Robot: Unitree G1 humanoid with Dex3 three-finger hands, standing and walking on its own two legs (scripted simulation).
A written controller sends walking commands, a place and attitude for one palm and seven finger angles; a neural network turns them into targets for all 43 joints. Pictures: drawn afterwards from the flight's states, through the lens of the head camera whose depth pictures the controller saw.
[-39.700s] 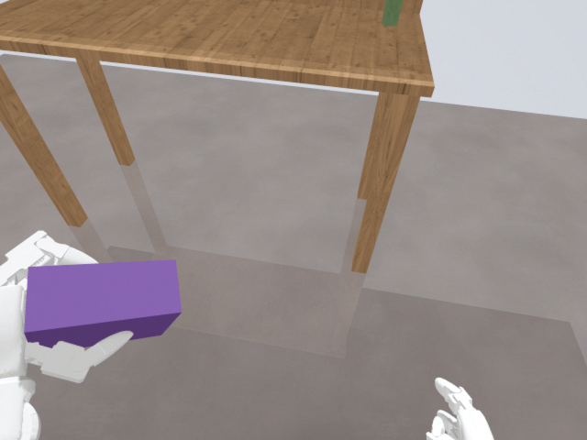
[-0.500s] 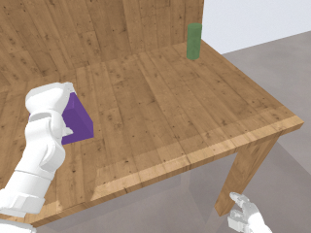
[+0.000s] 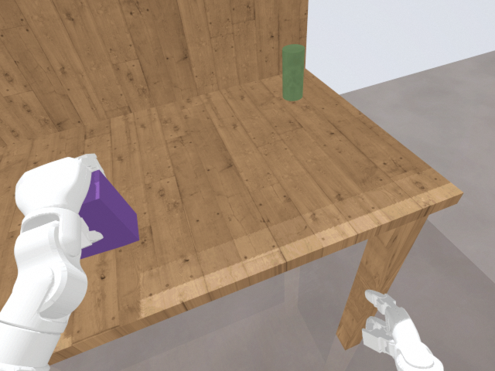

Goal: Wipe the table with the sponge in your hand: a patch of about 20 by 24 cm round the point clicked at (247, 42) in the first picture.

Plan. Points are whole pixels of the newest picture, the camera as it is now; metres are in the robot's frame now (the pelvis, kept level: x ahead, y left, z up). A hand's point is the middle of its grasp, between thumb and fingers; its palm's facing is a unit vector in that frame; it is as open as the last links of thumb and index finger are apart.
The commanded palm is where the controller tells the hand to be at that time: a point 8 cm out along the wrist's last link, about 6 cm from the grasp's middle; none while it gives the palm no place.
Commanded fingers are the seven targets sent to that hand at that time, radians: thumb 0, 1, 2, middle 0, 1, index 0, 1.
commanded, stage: wipe back along the first lane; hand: left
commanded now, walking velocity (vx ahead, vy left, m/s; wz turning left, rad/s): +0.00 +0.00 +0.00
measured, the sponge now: (96, 225) +0.28 +0.30 +0.11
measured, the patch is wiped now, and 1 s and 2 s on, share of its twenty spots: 1.00 1.00 1.00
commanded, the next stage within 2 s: lift the sponge slowly off the table in 0.66 s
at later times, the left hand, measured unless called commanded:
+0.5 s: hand (77, 229) +0.24 +0.28 +0.16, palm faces +0.21 -0.09 -0.97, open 9.9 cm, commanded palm +0.19 +0.26 +0.20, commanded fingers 0.00 0.10 1.30 -1.20 -1.60 -1.20 -1.60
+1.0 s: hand (73, 251) +0.20 +0.26 +0.17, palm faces +0.32 -0.17 -0.93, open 9.9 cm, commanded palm +0.16 +0.24 +0.21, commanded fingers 0.00 0.10 1.30 -1.20 -1.60 -1.20 -1.60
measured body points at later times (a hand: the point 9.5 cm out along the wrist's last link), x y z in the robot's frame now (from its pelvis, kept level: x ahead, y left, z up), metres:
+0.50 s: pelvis +0.00 -0.02 +0.00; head -0.01 -0.06 +0.44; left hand +0.22 +0.28 +0.22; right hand +0.25 -0.22 -0.08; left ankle -0.03 +0.07 -0.74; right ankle -0.02 -0.12 -0.74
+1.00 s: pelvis -0.01 -0.02 +0.00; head -0.04 -0.06 +0.44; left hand +0.18 +0.26 +0.22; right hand +0.25 -0.19 -0.07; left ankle -0.03 +0.07 -0.74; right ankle -0.02 -0.12 -0.74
